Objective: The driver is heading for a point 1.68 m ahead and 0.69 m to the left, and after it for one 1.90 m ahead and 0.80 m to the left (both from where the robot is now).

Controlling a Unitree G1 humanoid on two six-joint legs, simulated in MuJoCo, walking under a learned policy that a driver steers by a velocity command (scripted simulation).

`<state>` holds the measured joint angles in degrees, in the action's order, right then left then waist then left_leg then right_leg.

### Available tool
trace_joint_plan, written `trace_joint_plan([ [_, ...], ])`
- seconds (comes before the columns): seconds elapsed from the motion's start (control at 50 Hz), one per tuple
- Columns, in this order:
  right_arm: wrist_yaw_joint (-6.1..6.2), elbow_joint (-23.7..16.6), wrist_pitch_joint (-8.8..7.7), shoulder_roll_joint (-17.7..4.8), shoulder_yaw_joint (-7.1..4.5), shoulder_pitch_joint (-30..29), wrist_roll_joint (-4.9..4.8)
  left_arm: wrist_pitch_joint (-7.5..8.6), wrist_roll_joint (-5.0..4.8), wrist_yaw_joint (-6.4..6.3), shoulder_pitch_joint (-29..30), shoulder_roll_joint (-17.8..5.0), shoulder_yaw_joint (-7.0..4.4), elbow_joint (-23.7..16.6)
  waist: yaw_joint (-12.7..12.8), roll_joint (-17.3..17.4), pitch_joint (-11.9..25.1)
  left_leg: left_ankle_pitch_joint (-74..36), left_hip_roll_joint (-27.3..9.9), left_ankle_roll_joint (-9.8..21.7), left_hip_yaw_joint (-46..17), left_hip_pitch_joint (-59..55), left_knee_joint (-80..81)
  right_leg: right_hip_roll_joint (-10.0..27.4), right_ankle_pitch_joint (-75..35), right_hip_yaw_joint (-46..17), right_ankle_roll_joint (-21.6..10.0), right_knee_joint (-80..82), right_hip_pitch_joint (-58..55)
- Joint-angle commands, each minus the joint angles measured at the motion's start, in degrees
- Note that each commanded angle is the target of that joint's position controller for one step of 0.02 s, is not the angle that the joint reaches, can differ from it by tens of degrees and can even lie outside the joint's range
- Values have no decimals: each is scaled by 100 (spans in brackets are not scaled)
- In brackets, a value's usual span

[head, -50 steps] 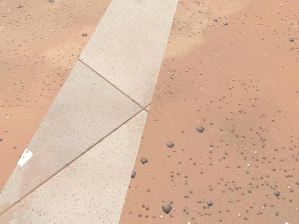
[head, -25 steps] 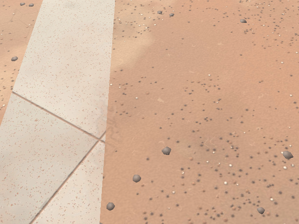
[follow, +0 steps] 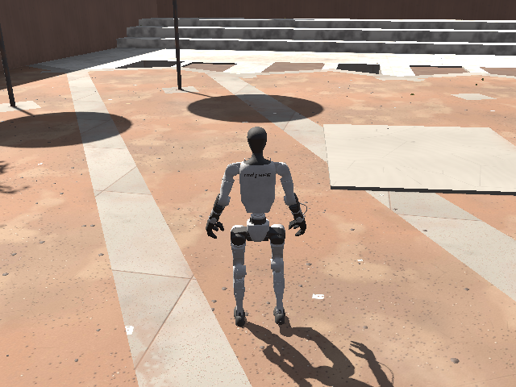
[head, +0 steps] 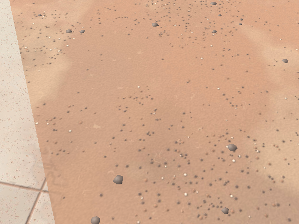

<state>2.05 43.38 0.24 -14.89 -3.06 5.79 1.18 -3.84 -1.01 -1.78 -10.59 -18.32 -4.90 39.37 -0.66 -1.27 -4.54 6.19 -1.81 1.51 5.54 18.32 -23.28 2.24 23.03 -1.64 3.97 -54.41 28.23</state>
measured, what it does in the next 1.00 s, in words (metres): steps on the spot, turning left: right foot, then left foot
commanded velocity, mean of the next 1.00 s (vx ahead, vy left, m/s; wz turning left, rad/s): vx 0.01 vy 0.00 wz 0.25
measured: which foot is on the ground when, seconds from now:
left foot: down 0.00-0.14, up 0.16-0.60, down 0.62-1.00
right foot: up 0.00-0.12, down 0.14-0.62, up 0.64-1.00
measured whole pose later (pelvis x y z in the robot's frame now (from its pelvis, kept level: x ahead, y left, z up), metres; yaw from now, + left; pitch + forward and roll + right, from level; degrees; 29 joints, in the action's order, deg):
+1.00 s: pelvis +0.01 -0.01 +0.01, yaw +21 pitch +2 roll -2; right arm 1.4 41.1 1.6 -18.3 -4.2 9.4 -0.7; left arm -0.3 -0.3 -2.5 -5.3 -17.9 -5.5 45.3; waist -0.9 -0.7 -2.9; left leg 12.6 4.3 3.5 -8.3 14.4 -25.7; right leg -0.6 19.0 -6.2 5.8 -44.6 25.6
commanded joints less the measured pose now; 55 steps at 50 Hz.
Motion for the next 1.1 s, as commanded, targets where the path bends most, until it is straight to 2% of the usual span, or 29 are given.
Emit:
trace_joint_plan([
  [0.02, 1, -351, -18, -1103, -303, -223, -44, 61, 10, 77, -123, -403, -83, -414, -13, 1045, 1113, -682, -1526, 1203, -892, -837, 813, 81, -215, 220, -99, 614, -529],
  [0.06, -34, -299, 8, -1166, -326, -192, -95, 42, 15, 140, -137, -463, -110, -430, 5, 1054, 1061, -526, -1604, 1124, -801, -878, 718, 43, -286, 343, -222, 1084, -745],
  [0.08, -48, -248, 23, -1180, -320, -177, -152, 42, 43, 168, -207, -415, -103, -398, 68, 1011, 1045, -499, -1565, 1050, -797, -802, 571, -20, -427, 360, -326, 1558, -1029],
  [0.1, -63, -190, 45, -1148, -300, -198, -226, 53, 75, 190, -440, -354, -102, -286, 216, 938, 1044, -436, -1471, 915, -718, -647, 347, -151, -811, 457, -474, 2262, -1469],
  [0.12, -95, -60, 55, -991, -248, -6, -285, 63, 114, 190, -647, -393, -117, -172, 278, 786, 1009, -149, -1299, 635, -581, -287, 45, -237, -1200, 385, -656, 2907, -2050],
  [0.14, -180, 19, 32, -586, -117, 245, -197, 66, 146, 141, -738, -674, -162, -163, 160, -162, 1014, 765, -841, 78, -90, 404, -843, 529, -1973, -690, -947, 3548, -2703],
  [0.16, -258, -160, -26, -263, 10, 246, 51, 63, 210, 61, -320, -975, -135, -360, -110, -1569, 923, 2648, -144, -449, 234, 1384, -1704, 1807, -3046, -2025, -1717, 3636, -2696],
  [0.18, -203, -161, -22, -670, -114, -157, -20, 184, 409, 87, -299, -632, -39, -352, 278, -1032, 1011, 2850, -282, -493, -472, 989, -2501, 1931, -2620, -1898, -2114, 3759, -1855],
  [0.2, -196, -66, 11, -785, -168, -68, -145, 303, 444, 107, -60, -473, 19, -244, 113, -834, 850, 2549, -280, -472, -631, 860, -2791, 1584, -2338, -1411, -1942, 3808, -1673],
  [0.22, -167, 104, 57, -770, -196, 152, -175, 396, 381, 115, 161, -466, 10, -163, 17, -816, 755, 2237, -254, -485, -675, 899, -2931, 1293, -2201, -1005, -1680, 3775, -1708],
  [0.26, -98, 323, 133, -869, -269, 400, -159, 504, 297, 70, 363, -319, 69, -60, -29, -825, 638, 1837, -144, -578, -921, 840, -3257, 1151, -2922, -564, -1507, 3664, -1714],
  [0.3, -74, 288, 137, -913, -305, 413, -224, 494, 263, -2, 381, -372, 49, -9, -27, -725, 634, 1757, -27, -655, -897, 973, -3469, 1195, -3433, -361, -1575, 3555, -1967],
  [0.38, -68, 87, 193, -709, -236, 164, -255, 356, 186, -119, 236, -483, -30, 110, 213, -558, 634, 1945, -147, -759, -703, 1285, -3081, 1487, -3419, -415, -1744, 3450, -2568],
  [0.46, -136, -81, 252, -644, -191, 148, -248, 286, 196, -116, 362, -614, -118, 155, 241, -555, 679, 2052, -201, -676, -432, 933, -2610, 1670, -3656, -311, -1855, 3416, -2524],
  [0.5, -188, -127, 267, -660, -195, 212, -248, 268, 170, -98, 433, -673, -154, 176, 203, -575, 727, 2024, -161, -580, -291, 721, -2351, 1723, -3867, -211, -1848, 3343, -2520],
  [0.56, -290, -173, 291, -670, -216, 359, -256, 254, 84, -92, 574, -758, -199, 209, 56, -623, 802, 1668, -74, -345, -98, 283, -1631, 1745, -3871, -7, -1665, 3086, -2474],
  [0.6, -332, -101, 296, -726, -266, 680, -232, 237, -15, -93, 585, -725, -211, 301, -163, -551, 865, 584, 119, -51, 24, -502, -453, 1525, -3271, 378, -1216, 2557, -2129],
  [0.62, -277, -108, 284, -1059, -376, 797, -203, 254, 28, -64, 277, -560, -192, 416, -106, 165, 922, -819, -130, 229, -643, -1210, 66, 1129, -2172, 825, -721, 1732, -1521],
  [0.64, -160, -200, 251, -1815, -550, 980, -169, 296, 330, -23, 518, -195, -74, 157, -40, 1915, 948, -3473, -1642, 1071, -2761, -2236, 37, 209, 787, 1255, -70, -5, 322],
  [0.66, -237, -275, 112, -1726, -480, 1139, 37, 326, 265, -42, 1098, -288, -86, -45, -442, 1468, 1283, -3540, -2218, 2066, -3535, -2022, 249, -298, 1960, 213, 26, -1149, 821],
  [0.68, -276, -315, -23, -1602, -446, 910, 42, 312, 116, -44, 1120, -468, -146, -18, -339, 892, 1125, -2968, -1973, 1987, -3122, -1930, 346, -163, 1642, -122, -22, -1557, 1017],
  [0.7, -242, -339, -101, -1475, -427, 581, -66, 302, 56, -61, 1018, -520, -178, 55, -141, 699, 880, -2419, -1607, 1633, -2671, -1804, 336, -51, 1065, -212, -77, -1490, 1124],
  [0.72, -198, -383, -109, -1293, -379, 330, -174, 292, 96, -109, 916, -563, -204, 159, -36, 533, 776, -2093, -1381, 1355, -2456, -1717, 330, 14, 643, -259, -75, -1281, 1160],
  [0.74, -147, -418, -88, -1178, -332, 191, -240, 286, 137, -144, 820, -627, -233, 198, 59, 588, 758, -2040, -1228, 1228, -2306, -1564, 370, 24, 310, -291, -40, -1138, 985],
  [0.78, -90, -459, -53, -1163, -314, 275, -197, 319, 122, -130, 639, -530, -224, 256, 98, 685, 910, -2112, -1065, 1212, -2206, -1511, 403, -118, -116, -259, 37, -1062, 709],
  [0.86, -34, -479, 0, -1280, -354, 424, -204, 364, 91, -141, 730, -413, -179, 221, -9, 764, 861, -1503, -934, 1173, -2341, -1575, 420, -209, -370, -314, 165, -31, 643],
  [0.96, -35, -569, 72, -1387, -388, 302, -184, 437, 75, -82, 806, -439, -160, 181, -87, 992, 684, -419, -790, 1150, -2745, -1023, 427, -316, -430, -399, 208, 977, 75],
  [1.06, -73, -688, 148, -1386, -383, 109, -209, 603, 30, 44, 625, -534, -173, 168, -54, 1103, 837, -1129, -738, 1104, -3337, -1028, 56, -470, -284, -415, 64, 1863, -571],
  [1.1, -44, -760, 191, -1331, -356, -66, -271, 664, 20, 103, 293, -543, -190, 251, 167, 1083, 921, -1289, -556, 901, -3448, -997, -226, -483, -894, -344, -56, 2880, -1156],
])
